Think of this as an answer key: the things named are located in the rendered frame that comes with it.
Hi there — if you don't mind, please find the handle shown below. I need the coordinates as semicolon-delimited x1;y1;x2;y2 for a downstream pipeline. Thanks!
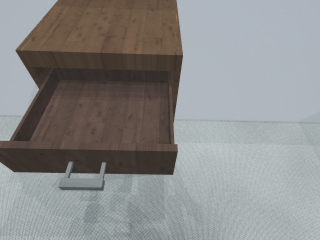
58;161;107;191

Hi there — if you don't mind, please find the cabinet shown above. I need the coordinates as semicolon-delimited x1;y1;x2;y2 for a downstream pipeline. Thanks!
15;0;183;123

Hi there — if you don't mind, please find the drawer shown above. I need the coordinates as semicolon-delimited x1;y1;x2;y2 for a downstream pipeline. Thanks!
0;67;178;175

